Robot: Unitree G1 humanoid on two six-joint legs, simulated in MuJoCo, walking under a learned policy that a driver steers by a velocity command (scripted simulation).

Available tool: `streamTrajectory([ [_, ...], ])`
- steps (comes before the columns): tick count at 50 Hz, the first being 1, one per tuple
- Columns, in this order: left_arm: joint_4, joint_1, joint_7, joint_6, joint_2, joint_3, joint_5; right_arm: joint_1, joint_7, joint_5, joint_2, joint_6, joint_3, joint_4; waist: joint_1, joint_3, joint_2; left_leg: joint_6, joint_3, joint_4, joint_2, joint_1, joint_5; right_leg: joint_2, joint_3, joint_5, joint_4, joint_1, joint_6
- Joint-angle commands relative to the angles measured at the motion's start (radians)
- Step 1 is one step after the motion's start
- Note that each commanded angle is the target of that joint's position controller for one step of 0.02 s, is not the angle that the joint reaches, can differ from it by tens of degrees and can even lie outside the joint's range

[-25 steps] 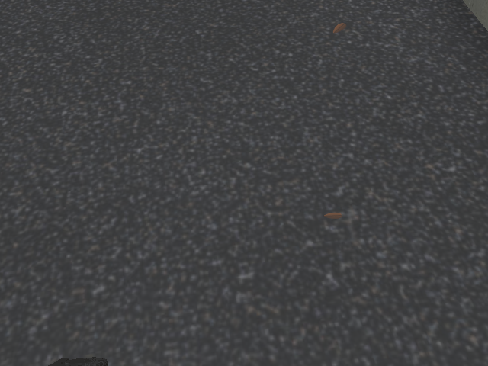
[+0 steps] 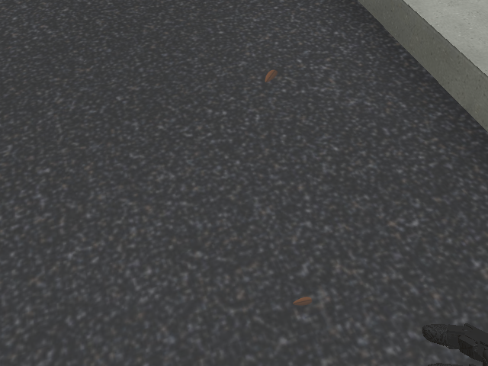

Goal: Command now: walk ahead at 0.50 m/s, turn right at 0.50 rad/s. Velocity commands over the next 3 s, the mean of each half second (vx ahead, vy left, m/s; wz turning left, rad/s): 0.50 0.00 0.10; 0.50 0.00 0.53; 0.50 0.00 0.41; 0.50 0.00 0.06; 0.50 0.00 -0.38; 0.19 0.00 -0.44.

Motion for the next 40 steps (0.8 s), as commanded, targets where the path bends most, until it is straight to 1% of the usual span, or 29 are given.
streamTrajectory([
  [1, -0.102, 0.108, 0.0, -0.026, 0.021, -0.019, -0.016, 0.371, -0.003, -0.003, -0.263, -0.001, -0.084, 0.037, -0.13, -0.374, 0.348, 0.268, -0.764, -0.157, 0.444, 0.855, -0.357, 0.0, -0.052, -0.115, 0.623, -0.607, 0.028],
  [2, -0.075, 0.069, -0.001, -0.028, 0.103, -0.003, -0.023, 0.336, 0.003, 0.016, -0.173, 0.002, -0.06, 0.031, -0.148, -0.234, 0.215, 0.24, -0.717, -0.202, 0.405, 0.751, -0.509, -0.053, -0.018, -0.059, 0.707, -0.685, 0.033],
  [3, -0.09, -0.03, -0.003, -0.028, 0.122, 0.0, -0.013, 0.289, 0.002, 0.014, -0.134, 0.013, -0.048, 0.025, -0.154, -0.121, 0.125, 0.208, -0.571, -0.209, 0.357, 0.622, -0.466, -0.084, -0.058, 0.014, 0.717, -0.692, 0.033],
  [4, -0.112, -0.102, -0.005, -0.033, 0.113, -0.001, 0.002, 0.242, 0.003, 0.005, -0.121, 0.021, -0.04, 0.024, -0.136, -0.04, 0.076, 0.204, -0.47, -0.23, 0.314, 0.49, -0.356, -0.112, -0.093, 0.064, 0.674, -0.678, 0.032],
  [5, -0.122, -0.131, -0.008, -0.039, 0.104, 0.001, 0.015, 0.215, 0.002, -0.001, -0.104, 0.024, -0.031, 0.025, -0.111, -0.006, 0.074, 0.206, -0.406, -0.251, 0.28, 0.405, -0.255, -0.149, -0.108, 0.11, 0.607, -0.645, 0.028],
  [6, -0.124, -0.125, -0.012, -0.043, 0.085, -0.001, 0.015, 0.206, 0.002, -0.005, -0.1, 0.024, -0.026, 0.025, -0.091, 0.0, 0.091, 0.207, -0.366, -0.268, 0.253, 0.35, -0.176, -0.167, -0.121, 0.133, 0.557, -0.595, 0.029],
  [7, -0.124, -0.119, -0.014, -0.046, 0.066, -0.006, 0.015, 0.209, 0.002, 0.002, -0.098, 0.024, -0.025, 0.029, -0.082, -0.009, 0.104, 0.217, -0.341, -0.28, 0.237, 0.33, -0.115, -0.171, -0.136, 0.136, 0.505, -0.569, 0.034],
  [8, -0.129, -0.127, -0.015, -0.048, 0.05, -0.011, 0.019, 0.216, 0.0, 0.011, -0.108, 0.024, -0.026, 0.033, -0.078, -0.014, 0.109, 0.228, -0.316, -0.288, 0.23, 0.318, -0.059, -0.173, -0.154, 0.135, 0.446, -0.558, 0.042],
  [10, -0.154, -0.193, -0.017, -0.056, 0.023, -0.026, 0.028, 0.233, -0.008, 0.023, -0.151, 0.027, -0.039, 0.04, -0.09, -0.011, 0.098, 0.238, -0.264, -0.305, 0.22, 0.29, 0.007, -0.169, -0.177, 0.193, 0.288, -0.529, 0.06],
  [12, -0.167, -0.264, -0.024, -0.064, 0.008, -0.036, 0.024, 0.251, -0.017, 0.03, -0.178, 0.035, -0.048, 0.046, -0.109, -0.008, 0.091, 0.22, -0.212, -0.306, 0.194, 0.248, 0.022, -0.145, -0.191, 0.317, 0.131, -0.454, 0.073],
  [14, -0.176, -0.317, -0.032, -0.069, 0.019, -0.036, 0.015, 0.29, -0.02, 0.035, -0.189, 0.044, -0.051, 0.056, -0.13, -0.009, 0.094, 0.207, -0.2, -0.296, 0.188, 0.232, 0.029, -0.115, -0.198, 0.422, 0.037, -0.39, 0.088],
  [16, -0.19, -0.363, -0.036, -0.075, 0.035, -0.032, 0.007, 0.333, -0.021, 0.04, -0.188, 0.053, -0.05, 0.069, -0.142, -0.006, 0.095, 0.194, -0.224, -0.27, 0.199, 0.247, -0.004, -0.1, -0.188, 0.452, -0.025, -0.353, 0.09],
  [17, -0.196, -0.373, -0.038, -0.078, 0.046, -0.028, 0.005, 0.346, -0.023, 0.042, -0.187, 0.058, -0.05, 0.073, -0.138, -0.005, 0.097, 0.184, -0.246, -0.252, 0.207, 0.256, -0.035, -0.097, -0.181, 0.448, -0.057, -0.328, 0.085],
  [18, -0.197, -0.369, -0.039, -0.082, 0.059, -0.023, 0.003, 0.351, -0.026, 0.042, -0.19, 0.063, -0.051, 0.074, -0.125, -0.007, 0.101, 0.171, -0.267, -0.23, 0.213, 0.259, -0.064, -0.097, -0.178, 0.44, -0.086, -0.29, 0.077],
  [19, -0.189, -0.342, -0.037, -0.086, 0.069, -0.017, 0.002, 0.347, -0.028, 0.042, -0.188, 0.067, -0.05, 0.073, -0.1, -0.014, 0.103, 0.154, -0.274, -0.197, 0.207, 0.249, -0.083, -0.098, -0.181, 0.439, -0.12, -0.226, 0.064],
  [20, -0.17, -0.284, -0.033, -0.086, 0.086, -0.005, 0.005, 0.349, -0.03, 0.037, -0.17, 0.069, -0.044, 0.072, -0.069, -0.036, 0.1, 0.133, -0.268, -0.141, 0.181, 0.224, -0.081, -0.099, -0.189, 0.417, -0.144, -0.124, 0.047],
  [21, -0.153, -0.184, -0.023, -0.088, 0.122, 0.011, 0.014, 0.339, -0.029, 0.029, -0.132, 0.067, -0.032, 0.063, -0.014, -0.089, 0.083, 0.099, -0.235, -0.004, 0.127, 0.161, -0.074, -0.155, -0.148, 0.386, -0.151, 0.031, 0.014],
  [22, -0.135, -0.019, -0.012, -0.084, 0.193, 0.03, 0.028, 0.338, -0.028, 0.007, -0.056, 0.062, -0.006, 0.035, 0.049, -0.228, -0.071, 0.051, -0.135, 0.315, 0.048, 0.018, -0.277, -0.356, 0.042, 0.35, -0.148, 0.267, -0.049],
  [23, -0.11, 0.021, -0.021, -0.065, 0.244, 0.042, 0.032, 0.435, -0.032, 0.037, -0.037, 0.047, 0.001, -0.002, 0.001, -0.294, -0.358, 0.021, -0.049, 0.576, -0.016, -0.26, -0.553, -0.532, 0.429, 0.097, -0.258, 0.408, -0.172],
  [24, -0.113, -0.007, -0.026, -0.067, 0.16, 0.023, 0.023, 0.404, -0.036, 0.05, -0.134, 0.05, -0.023, 0.016, 0.015, -0.192, -0.222, 0.016, -0.101, 0.706, 0.044, -0.343, -0.5, -0.497, 0.443, -0.055, -0.304, 0.326, -0.161],
  [25, -0.114, -0.05, -0.027, -0.07, 0.111, 0.007, 0.018, 0.341, -0.034, 0.049, -0.16, 0.054, -0.035, 0.006, 0.011, -0.098, -0.164, 0.019, -0.099, 0.735, 0.069, -0.366, -0.411, -0.459, 0.302, -0.004, -0.315, 0.237, -0.133],
  [26, -0.116, -0.109, -0.03, -0.072, 0.082, -0.004, 0.023, 0.327, -0.034, 0.043, -0.144, 0.062, -0.035, 0.011, -0.019, -0.057, -0.115, 0.011, -0.087, 0.727, 0.098, -0.327, -0.338, -0.414, 0.194, 0.116, -0.338, 0.148, -0.117],
  [27, -0.11, -0.151, -0.033, -0.073, 0.056, -0.01, 0.027, 0.308, -0.031, 0.034, -0.133, 0.069, -0.038, 0.005, -0.039, -0.018, -0.111, 0.006, -0.087, 0.697, 0.12, -0.31, -0.288, -0.385, 0.113, 0.215, -0.363, 0.083, -0.116],
  [28, -0.104, -0.176, -0.032, -0.077, 0.05, -0.011, 0.031, 0.306, -0.026, 0.036, -0.114, 0.078, -0.038, -0.001, -0.061, 0.001, -0.128, 0.001, -0.084, 0.677, 0.142, -0.271, -0.255, -0.364, 0.037, 0.29, -0.388, 0.026, -0.109],
  [30, -0.088, -0.188, -0.029, -0.087, 0.053, -0.005, 0.029, 0.286, -0.019, 0.037, -0.082, 0.092, -0.032, -0.017, -0.072, 0.01, -0.117, -0.013, -0.067, 0.652, 0.149, -0.256, -0.199, -0.348, -0.063, 0.411, -0.422, -0.012, -0.117],
  [32, -0.069, -0.177, -0.024, -0.091, 0.075, 0.005, 0.029, 0.247, -0.015, 0.031, -0.07, 0.098, -0.029, -0.041, -0.072, 0.018, -0.081, -0.028, -0.068, 0.583, 0.154, -0.279, -0.14, -0.355, -0.131, 0.496, -0.439, -0.01, -0.13],
  [34, -0.053, -0.168, -0.019, -0.088, 0.096, 0.012, 0.029, 0.204, -0.005, 0.03, -0.058, 0.097, -0.022, -0.061, -0.063, 0.024, -0.063, -0.032, -0.055, 0.469, 0.153, -0.271, -0.047, -0.349, -0.204, 0.535, -0.447, -0.001, -0.127],
  [37, -0.034, -0.148, -0.012, -0.08, 0.126, 0.021, 0.022, 0.108, 0.015, 0.028, -0.047, 0.092, -0.011, -0.094, -0.031, 0.046, -0.052, -0.016, -0.004, 0.3, 0.137, -0.219, 0.073, -0.338, -0.3, 0.548, -0.452, 0.002, -0.107],
  [40, -0.007, -0.108, -0.01, -0.068, 0.154, 0.03, 0.006, 0.028, 0.03, 0.029, -0.056, 0.094, -0.01, -0.136, -0.011, 0.071, -0.046, 0.014, 0.031, 0.205, 0.125, -0.207, 0.058, -0.363, -0.348, 0.565, -0.435, 0.067, -0.086],
])
Next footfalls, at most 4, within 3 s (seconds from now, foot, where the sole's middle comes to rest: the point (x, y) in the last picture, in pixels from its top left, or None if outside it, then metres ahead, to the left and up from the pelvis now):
0.42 right None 0.37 -0.13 -0.76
0.92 left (204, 321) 0.58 0.20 -0.76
1.42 right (227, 220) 0.93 0.17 -0.76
1.94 left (122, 194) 1.01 0.54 -0.76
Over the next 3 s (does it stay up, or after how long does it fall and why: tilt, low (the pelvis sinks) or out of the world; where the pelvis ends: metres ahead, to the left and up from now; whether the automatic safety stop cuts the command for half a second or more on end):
stays up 1.39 0.60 0.01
